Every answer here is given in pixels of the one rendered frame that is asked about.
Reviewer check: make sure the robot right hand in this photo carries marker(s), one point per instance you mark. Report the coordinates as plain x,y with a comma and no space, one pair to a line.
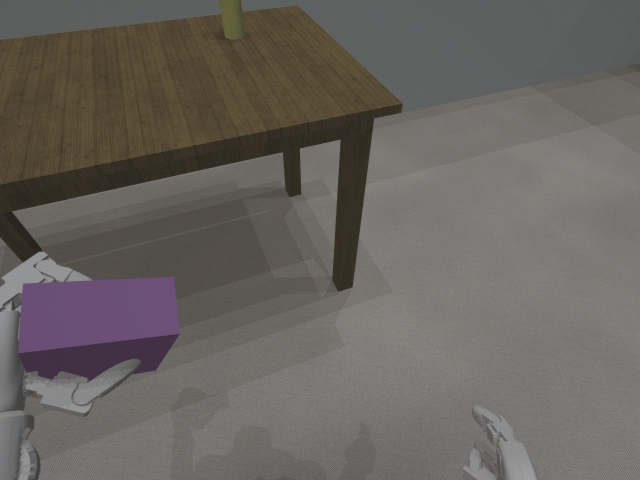
510,460

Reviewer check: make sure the sponge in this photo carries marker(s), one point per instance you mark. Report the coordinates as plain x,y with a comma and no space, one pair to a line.
87,327

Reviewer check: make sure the left robot forearm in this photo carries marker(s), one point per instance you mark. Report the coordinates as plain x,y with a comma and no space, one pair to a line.
19,460

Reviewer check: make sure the table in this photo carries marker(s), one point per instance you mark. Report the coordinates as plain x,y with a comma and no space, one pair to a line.
88,111

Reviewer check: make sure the robot left hand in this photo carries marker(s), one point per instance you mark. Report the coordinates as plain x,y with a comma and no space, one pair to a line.
67,392

